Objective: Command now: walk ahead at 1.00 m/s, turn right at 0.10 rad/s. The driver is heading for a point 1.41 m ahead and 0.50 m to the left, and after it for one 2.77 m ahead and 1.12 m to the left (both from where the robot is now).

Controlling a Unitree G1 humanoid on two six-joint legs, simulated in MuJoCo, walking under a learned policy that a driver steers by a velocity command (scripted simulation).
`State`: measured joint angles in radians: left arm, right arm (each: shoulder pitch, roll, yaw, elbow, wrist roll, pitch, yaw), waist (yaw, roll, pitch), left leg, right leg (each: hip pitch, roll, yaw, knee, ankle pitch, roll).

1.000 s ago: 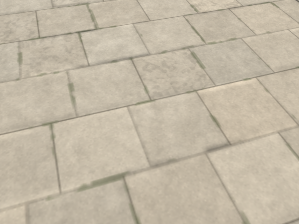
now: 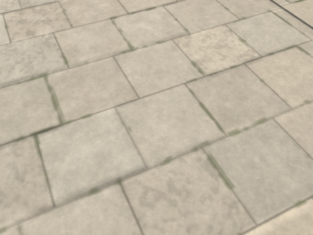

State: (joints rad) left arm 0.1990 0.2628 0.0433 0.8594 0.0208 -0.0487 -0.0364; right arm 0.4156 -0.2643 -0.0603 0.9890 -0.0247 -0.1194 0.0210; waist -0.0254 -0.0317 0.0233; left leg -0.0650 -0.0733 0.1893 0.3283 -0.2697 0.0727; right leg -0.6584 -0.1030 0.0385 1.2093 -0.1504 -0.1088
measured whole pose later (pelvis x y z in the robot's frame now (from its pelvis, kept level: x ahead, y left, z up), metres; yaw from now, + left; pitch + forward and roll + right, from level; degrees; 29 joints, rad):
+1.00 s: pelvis +0.91 +0.22 -0.01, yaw +44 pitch +2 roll +0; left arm -0.05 0.24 -0.02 0.58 0.04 -0.06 -0.02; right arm 0.47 -0.31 -0.08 0.85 0.00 -0.07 0.02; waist -0.13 -0.01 0.03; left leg 0.05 -0.18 -0.21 0.28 -0.33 0.17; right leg -0.71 -0.12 0.06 0.67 0.03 0.04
